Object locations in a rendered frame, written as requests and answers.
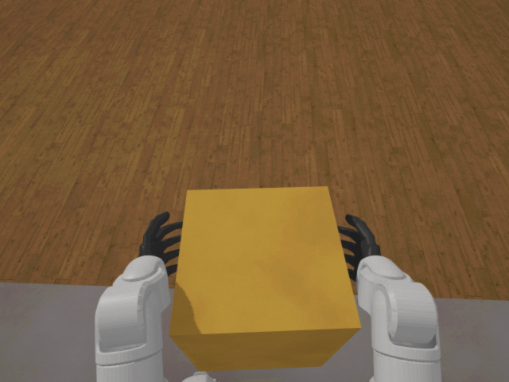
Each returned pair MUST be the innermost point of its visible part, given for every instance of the left robot forearm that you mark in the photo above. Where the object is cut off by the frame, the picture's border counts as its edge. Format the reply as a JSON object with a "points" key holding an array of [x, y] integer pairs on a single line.
{"points": [[128, 333]]}

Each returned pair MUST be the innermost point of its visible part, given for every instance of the carton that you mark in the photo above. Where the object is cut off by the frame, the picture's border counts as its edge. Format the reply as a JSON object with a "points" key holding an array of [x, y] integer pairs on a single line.
{"points": [[262, 281]]}

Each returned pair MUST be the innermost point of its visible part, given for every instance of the robot left hand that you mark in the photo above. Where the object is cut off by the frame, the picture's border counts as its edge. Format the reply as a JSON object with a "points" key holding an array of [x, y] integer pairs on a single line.
{"points": [[154, 245]]}

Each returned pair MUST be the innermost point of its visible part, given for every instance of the robot right hand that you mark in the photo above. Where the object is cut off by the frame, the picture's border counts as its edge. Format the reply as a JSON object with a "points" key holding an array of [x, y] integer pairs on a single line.
{"points": [[365, 243]]}

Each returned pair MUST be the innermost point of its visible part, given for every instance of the right robot forearm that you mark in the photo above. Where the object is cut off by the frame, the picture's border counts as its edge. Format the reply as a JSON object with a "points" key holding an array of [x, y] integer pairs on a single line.
{"points": [[404, 323]]}

